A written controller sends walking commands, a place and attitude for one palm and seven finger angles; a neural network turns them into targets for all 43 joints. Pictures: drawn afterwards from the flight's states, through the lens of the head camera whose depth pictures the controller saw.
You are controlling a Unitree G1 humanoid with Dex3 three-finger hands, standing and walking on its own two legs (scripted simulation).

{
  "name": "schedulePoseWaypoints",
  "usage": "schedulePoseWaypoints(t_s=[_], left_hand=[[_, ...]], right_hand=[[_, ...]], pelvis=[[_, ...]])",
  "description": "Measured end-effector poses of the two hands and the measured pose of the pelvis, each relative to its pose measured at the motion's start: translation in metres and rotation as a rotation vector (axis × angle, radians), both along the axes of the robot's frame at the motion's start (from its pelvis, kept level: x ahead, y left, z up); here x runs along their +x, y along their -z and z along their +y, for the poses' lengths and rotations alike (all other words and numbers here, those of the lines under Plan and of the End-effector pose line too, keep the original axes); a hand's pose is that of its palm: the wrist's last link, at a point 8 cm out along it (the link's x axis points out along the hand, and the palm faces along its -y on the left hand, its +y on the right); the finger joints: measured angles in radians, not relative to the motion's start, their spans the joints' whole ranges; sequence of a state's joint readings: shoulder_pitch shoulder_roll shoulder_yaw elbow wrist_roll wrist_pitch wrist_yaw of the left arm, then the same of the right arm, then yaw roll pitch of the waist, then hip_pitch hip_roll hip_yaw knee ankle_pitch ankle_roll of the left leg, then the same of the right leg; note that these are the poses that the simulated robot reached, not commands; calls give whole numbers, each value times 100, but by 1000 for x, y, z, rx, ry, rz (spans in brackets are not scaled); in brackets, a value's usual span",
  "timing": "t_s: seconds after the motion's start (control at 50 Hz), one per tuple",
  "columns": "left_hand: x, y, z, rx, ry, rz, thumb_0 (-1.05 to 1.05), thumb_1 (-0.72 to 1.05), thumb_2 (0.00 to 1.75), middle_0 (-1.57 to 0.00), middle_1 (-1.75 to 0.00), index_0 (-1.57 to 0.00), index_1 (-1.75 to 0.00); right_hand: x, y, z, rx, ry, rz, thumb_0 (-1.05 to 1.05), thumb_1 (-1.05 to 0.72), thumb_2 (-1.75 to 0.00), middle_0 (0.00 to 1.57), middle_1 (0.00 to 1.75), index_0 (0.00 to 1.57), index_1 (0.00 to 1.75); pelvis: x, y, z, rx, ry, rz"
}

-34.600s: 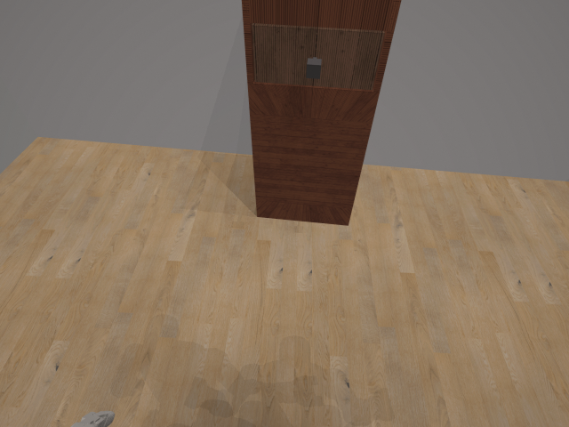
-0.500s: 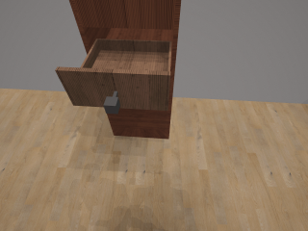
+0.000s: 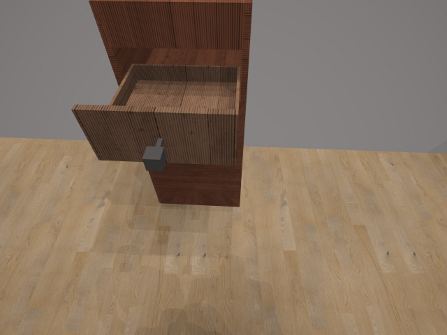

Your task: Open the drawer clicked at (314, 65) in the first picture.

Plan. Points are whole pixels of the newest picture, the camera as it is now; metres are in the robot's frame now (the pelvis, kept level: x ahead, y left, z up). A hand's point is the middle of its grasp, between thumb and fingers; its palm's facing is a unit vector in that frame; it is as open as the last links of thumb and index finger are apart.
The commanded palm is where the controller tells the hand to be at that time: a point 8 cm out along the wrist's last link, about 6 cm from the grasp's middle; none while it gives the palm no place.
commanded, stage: look to check the result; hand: left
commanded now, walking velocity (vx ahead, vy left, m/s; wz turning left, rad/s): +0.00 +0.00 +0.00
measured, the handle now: (157, 152) +0.51 +0.19 +0.00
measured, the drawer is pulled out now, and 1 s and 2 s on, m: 0.30 0.30 0.30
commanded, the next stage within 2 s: stand and wait in 0.52 s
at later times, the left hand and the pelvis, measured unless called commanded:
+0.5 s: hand out of the picture +0.01 +0.17 -0.17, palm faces +0.03 -0.98 -0.21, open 7.4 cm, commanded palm none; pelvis +0.01 -0.01 +0.00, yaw +0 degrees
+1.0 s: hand out of the picture +0.04 +0.18 -0.17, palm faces +0.02 -0.97 -0.24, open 7.4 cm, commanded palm none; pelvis +0.02 -0.01 +0.00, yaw +0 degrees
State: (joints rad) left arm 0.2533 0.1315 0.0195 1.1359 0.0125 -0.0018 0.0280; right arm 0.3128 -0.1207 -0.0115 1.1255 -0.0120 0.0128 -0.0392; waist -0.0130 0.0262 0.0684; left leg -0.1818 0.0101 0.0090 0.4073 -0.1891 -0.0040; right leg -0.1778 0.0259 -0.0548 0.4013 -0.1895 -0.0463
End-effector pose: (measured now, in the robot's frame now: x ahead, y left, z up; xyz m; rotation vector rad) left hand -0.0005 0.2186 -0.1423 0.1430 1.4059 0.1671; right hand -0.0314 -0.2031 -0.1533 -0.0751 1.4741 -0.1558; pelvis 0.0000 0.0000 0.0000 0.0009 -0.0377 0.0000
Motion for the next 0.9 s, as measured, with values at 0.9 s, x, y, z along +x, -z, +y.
schedulePoseWaypoints(t_s=[0.9], left_hand=[[31, -6, 3, 34, 18, -29, 1, 90, 90, -20, -29, -20, -30]], right_hand=[[40, -3, -29, -35, -25, -46, 0, -91, -90, 20, 30, 20, 30]], pelvis=[[14, -2, -11, 1, 2, 6]])
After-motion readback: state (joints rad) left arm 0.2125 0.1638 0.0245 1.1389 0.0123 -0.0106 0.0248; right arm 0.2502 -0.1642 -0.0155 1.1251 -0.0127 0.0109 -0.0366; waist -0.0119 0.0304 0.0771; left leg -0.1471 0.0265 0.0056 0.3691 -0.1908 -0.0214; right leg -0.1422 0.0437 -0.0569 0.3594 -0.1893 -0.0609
